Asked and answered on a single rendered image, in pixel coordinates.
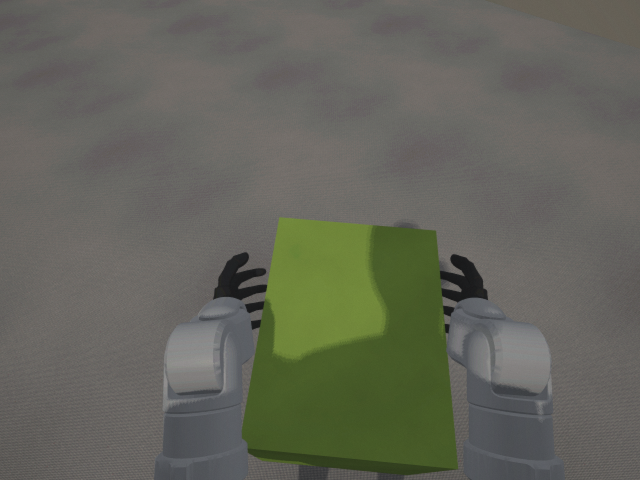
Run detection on right robot hand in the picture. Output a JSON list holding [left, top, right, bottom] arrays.
[[440, 254, 488, 333]]

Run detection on right robot forearm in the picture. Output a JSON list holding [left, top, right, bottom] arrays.
[[446, 298, 565, 480]]

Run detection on left robot forearm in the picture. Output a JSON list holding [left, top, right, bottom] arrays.
[[154, 297, 255, 480]]

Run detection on carton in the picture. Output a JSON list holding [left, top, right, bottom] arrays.
[[242, 217, 458, 475]]

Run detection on left robot hand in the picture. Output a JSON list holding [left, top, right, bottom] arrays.
[[213, 252, 267, 330]]

